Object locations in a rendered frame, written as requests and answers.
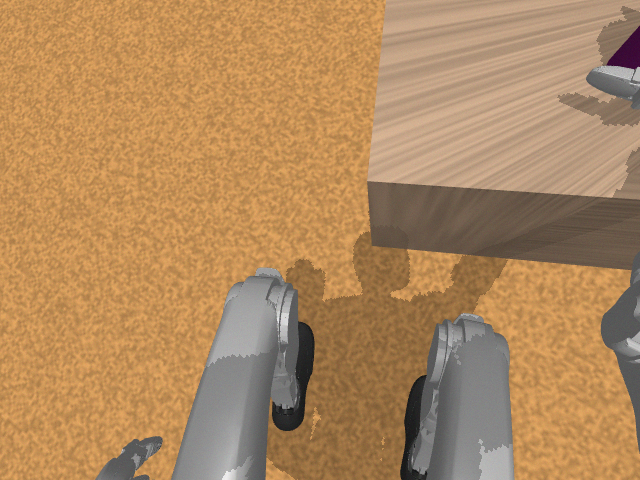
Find right robot hand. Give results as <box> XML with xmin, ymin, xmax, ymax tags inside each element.
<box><xmin>586</xmin><ymin>66</ymin><xmax>640</xmax><ymax>109</ymax></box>

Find left robot hand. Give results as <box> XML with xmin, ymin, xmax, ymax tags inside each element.
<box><xmin>95</xmin><ymin>436</ymin><xmax>163</xmax><ymax>480</ymax></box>

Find right robot arm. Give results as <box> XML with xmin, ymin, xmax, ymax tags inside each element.
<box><xmin>601</xmin><ymin>251</ymin><xmax>640</xmax><ymax>453</ymax></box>

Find can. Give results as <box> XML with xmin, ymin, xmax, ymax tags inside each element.
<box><xmin>606</xmin><ymin>26</ymin><xmax>640</xmax><ymax>70</ymax></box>

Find right robot foot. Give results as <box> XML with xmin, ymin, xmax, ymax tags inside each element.
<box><xmin>400</xmin><ymin>375</ymin><xmax>427</xmax><ymax>480</ymax></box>

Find left robot foot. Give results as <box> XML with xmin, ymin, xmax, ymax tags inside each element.
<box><xmin>272</xmin><ymin>322</ymin><xmax>315</xmax><ymax>431</ymax></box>

